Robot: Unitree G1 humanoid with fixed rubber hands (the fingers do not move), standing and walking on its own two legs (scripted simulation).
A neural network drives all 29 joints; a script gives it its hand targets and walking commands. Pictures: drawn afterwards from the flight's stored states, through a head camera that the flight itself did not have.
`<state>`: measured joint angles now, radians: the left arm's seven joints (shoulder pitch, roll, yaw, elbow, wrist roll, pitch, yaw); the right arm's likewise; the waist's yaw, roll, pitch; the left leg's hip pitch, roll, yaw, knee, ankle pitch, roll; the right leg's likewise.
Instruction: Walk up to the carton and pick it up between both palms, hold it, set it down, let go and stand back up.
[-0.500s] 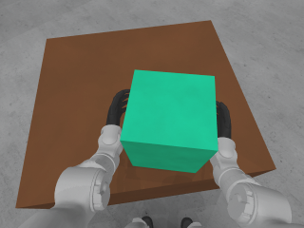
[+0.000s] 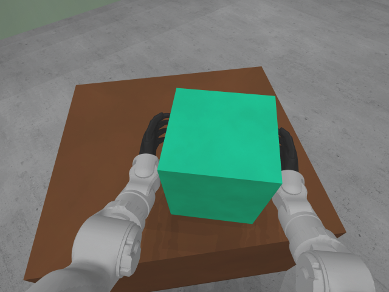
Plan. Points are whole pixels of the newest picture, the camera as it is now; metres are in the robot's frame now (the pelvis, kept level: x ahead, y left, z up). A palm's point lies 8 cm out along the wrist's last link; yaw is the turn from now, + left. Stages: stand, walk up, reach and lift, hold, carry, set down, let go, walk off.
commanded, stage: reach and lift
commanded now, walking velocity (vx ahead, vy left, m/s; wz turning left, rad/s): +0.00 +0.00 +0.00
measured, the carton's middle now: (217, 161) +0.41 -0.02 +0.00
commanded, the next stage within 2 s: hold in 1.90 s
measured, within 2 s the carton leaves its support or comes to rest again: neither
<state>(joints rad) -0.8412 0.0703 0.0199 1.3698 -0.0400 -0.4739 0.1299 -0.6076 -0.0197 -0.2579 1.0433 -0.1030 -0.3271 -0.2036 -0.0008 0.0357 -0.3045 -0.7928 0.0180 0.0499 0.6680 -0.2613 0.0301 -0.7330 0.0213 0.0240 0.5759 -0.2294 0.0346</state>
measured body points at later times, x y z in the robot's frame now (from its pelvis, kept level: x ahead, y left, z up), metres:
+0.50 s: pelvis -0.03 -0.01 +0.01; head -0.04 -0.01 +0.46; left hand +0.39 +0.13 +0.13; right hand +0.37 -0.17 +0.09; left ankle +0.02 +0.08 -0.72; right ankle +0.01 -0.14 -0.72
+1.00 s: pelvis -0.02 -0.02 +0.02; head -0.06 -0.03 +0.47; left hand +0.38 +0.13 +0.18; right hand +0.38 -0.17 +0.15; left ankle +0.02 +0.08 -0.72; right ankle +0.01 -0.14 -0.72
